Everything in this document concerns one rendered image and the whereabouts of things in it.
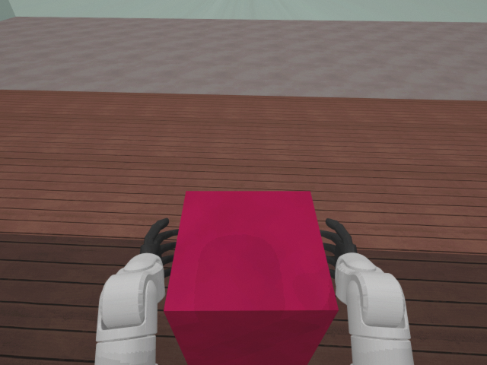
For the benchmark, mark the right robot hand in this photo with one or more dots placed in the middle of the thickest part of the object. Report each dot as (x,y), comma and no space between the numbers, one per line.
(342,239)

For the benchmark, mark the carton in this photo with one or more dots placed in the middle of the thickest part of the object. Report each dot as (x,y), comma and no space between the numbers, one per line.
(249,283)

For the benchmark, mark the left robot hand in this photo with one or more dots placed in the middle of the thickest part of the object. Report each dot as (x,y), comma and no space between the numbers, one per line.
(153,239)

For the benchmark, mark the right robot forearm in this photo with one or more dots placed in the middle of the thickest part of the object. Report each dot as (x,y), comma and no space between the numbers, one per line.
(377,315)

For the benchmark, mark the left robot forearm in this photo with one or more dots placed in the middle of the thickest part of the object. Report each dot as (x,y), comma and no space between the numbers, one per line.
(128,313)

